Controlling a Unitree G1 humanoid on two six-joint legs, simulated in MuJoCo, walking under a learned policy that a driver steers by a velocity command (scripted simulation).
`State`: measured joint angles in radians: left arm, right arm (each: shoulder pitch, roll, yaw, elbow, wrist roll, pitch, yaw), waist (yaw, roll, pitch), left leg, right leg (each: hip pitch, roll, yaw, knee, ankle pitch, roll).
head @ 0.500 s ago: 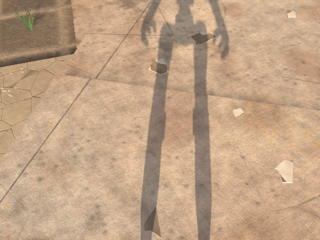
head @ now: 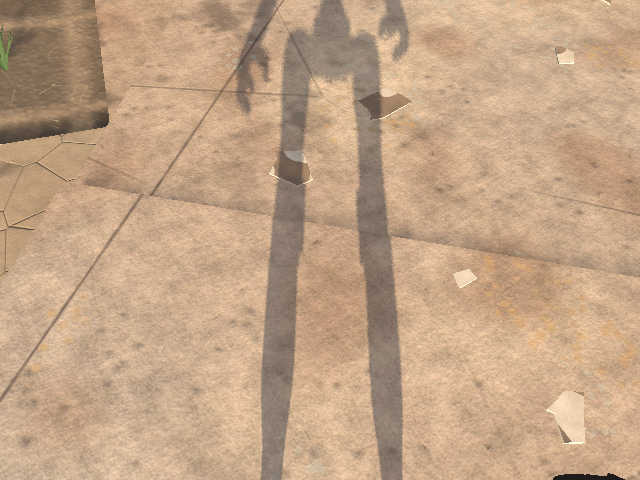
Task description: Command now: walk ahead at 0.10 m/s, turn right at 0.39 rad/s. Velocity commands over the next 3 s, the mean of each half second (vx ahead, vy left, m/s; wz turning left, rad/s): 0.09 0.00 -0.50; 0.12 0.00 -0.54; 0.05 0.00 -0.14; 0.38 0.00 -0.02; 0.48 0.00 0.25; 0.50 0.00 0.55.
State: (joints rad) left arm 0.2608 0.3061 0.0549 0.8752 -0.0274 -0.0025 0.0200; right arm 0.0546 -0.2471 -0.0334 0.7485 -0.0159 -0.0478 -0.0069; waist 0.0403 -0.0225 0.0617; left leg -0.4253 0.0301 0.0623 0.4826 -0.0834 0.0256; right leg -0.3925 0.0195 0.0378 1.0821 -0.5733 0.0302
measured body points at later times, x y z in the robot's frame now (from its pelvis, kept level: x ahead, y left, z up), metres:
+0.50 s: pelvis +0.04 -0.04 +0.02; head +0.05 -0.09 +0.47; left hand +0.19 +0.22 -0.07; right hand +0.12 -0.36 -0.10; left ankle +0.12 +0.11 -0.66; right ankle +0.02 -0.13 -0.73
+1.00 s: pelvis +0.13 -0.04 +0.01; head +0.18 -0.05 +0.46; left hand +0.40 +0.14 -0.09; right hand +0.10 -0.34 -0.10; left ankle +0.21 +0.05 -0.73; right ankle +0.06 -0.16 -0.67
